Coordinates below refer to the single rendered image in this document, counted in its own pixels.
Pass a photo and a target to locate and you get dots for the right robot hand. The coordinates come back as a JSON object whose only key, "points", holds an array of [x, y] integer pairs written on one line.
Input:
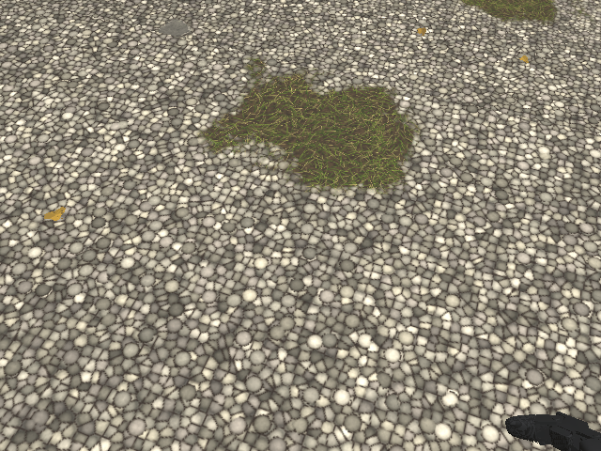
{"points": [[563, 431]]}

